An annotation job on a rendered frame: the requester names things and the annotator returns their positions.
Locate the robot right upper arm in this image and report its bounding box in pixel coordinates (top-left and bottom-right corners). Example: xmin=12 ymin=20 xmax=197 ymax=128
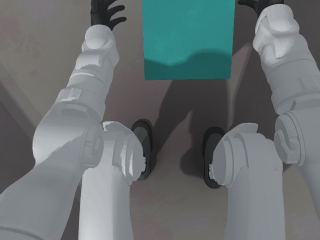
xmin=274 ymin=106 xmax=320 ymax=221

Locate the robot right foot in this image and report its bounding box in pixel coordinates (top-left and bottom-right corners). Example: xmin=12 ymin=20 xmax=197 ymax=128
xmin=202 ymin=126 xmax=225 ymax=189

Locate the carton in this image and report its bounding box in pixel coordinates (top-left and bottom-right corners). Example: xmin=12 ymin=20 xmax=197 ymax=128
xmin=142 ymin=0 xmax=235 ymax=80

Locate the robot right forearm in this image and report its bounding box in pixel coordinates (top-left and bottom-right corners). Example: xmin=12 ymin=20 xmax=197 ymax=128
xmin=252 ymin=4 xmax=320 ymax=116

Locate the right robot hand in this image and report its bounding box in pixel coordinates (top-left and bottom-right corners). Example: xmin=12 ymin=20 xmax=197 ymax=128
xmin=238 ymin=0 xmax=284 ymax=19

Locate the robot left forearm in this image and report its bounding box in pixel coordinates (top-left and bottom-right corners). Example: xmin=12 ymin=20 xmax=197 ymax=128
xmin=32 ymin=24 xmax=120 ymax=158

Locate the left robot hand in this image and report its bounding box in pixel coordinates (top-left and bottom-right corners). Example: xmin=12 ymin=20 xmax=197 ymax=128
xmin=90 ymin=0 xmax=127 ymax=31

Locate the robot left upper arm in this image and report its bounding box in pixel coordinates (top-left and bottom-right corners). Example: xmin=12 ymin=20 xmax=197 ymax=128
xmin=0 ymin=113 xmax=104 ymax=240

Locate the left robot thigh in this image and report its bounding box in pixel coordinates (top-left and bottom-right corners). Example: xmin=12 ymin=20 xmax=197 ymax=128
xmin=78 ymin=131 xmax=141 ymax=240

